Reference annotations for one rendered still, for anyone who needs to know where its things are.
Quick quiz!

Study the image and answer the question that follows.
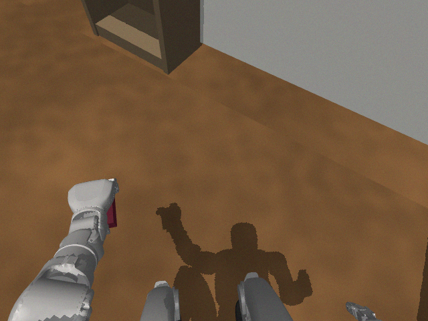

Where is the right robot hand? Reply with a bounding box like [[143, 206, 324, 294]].
[[346, 302, 382, 321]]

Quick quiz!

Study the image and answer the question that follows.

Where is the left robot arm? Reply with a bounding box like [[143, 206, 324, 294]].
[[8, 207, 108, 321]]

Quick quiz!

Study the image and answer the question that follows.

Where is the left robot hand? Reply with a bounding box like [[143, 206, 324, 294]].
[[68, 179, 119, 235]]

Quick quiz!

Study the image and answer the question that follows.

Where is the small box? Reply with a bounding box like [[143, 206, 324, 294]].
[[106, 198, 117, 228]]

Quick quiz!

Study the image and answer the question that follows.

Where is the bookshelf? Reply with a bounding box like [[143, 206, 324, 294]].
[[81, 0, 200, 75]]

